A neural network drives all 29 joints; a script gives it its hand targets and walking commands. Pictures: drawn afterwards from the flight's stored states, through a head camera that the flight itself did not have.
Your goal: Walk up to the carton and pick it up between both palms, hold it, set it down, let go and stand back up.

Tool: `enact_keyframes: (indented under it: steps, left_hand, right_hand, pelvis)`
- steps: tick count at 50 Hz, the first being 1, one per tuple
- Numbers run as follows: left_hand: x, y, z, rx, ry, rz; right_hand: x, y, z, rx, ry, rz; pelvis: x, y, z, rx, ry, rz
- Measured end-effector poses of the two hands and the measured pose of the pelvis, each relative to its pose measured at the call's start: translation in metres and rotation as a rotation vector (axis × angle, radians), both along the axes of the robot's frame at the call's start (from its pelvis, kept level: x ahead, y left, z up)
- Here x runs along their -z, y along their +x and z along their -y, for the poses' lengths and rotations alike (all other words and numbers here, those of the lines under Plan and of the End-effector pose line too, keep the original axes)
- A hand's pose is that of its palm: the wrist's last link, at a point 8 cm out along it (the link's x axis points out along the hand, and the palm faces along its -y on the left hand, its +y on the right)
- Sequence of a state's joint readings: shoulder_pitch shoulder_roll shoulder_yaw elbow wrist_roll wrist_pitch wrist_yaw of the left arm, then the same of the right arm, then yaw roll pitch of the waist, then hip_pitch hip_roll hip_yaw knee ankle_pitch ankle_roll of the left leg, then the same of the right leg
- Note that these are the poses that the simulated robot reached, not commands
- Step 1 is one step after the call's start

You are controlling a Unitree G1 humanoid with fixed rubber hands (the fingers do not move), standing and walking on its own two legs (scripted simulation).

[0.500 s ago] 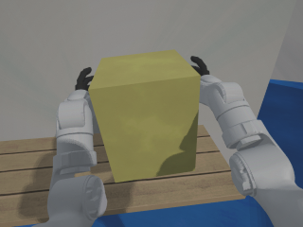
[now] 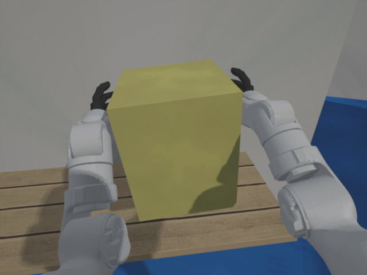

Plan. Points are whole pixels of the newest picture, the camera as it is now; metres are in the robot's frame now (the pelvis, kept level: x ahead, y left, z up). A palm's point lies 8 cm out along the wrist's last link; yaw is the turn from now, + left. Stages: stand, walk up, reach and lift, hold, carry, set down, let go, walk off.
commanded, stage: set down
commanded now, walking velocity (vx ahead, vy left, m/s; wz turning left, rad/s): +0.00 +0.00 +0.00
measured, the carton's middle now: (177, 136) +0.35 +0.00 +0.23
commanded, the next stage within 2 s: none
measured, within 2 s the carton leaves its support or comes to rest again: neither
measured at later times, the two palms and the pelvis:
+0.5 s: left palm (100, 143) +0.36 +0.17 +0.22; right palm (229, 131) +0.38 -0.12 +0.21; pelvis +0.00 -0.01 +0.00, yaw +3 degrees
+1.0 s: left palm (105, 145) +0.36 +0.16 +0.21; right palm (231, 132) +0.39 -0.13 +0.21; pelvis +0.00 -0.02 +0.00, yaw +2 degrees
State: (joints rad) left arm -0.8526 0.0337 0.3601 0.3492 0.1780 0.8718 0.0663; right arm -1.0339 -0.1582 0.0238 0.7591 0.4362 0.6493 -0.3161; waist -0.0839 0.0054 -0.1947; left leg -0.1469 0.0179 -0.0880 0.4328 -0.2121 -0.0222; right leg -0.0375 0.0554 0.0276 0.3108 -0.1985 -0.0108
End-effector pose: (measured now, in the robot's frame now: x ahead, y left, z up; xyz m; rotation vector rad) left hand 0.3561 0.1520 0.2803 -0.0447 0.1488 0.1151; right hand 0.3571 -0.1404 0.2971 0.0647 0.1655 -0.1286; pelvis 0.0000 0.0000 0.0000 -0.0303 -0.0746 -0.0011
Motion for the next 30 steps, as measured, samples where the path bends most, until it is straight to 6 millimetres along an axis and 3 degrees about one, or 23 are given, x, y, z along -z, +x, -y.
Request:
enact_keyframes:
  steps: [10, 14, 23, 30]
  left_hand:
    - [-0.011, 0.012, -0.007, -0.011, -0.028, 0.096]
    - [0.002, 0.016, -0.012, -0.021, 0.001, 0.099]
    - [0.055, 0.01, -0.018, -0.052, 0.017, 0.073]
    - [0.068, 0.005, -0.014, -0.072, 0.025, 0.068]
  right_hand:
    - [-0.007, 0.014, -0.007, -0.011, 0.001, 0.104]
    - [0.012, 0.021, -0.012, -0.026, -0.021, 0.111]
    - [0.075, 0.022, -0.018, -0.058, -0.054, 0.096]
    - [0.083, 0.021, -0.015, -0.065, -0.048, 0.103]
  pelvis:
    - [-0.002, -0.003, 0.003, -0.017, 0.013, 0.033]
    - [-0.003, -0.003, 0.005, -0.021, 0.02, 0.06]
    - [-0.001, -0.002, 0.011, -0.044, 0.013, 0.087]
    - [0.0, -0.004, 0.014, -0.053, 0.008, 0.072]
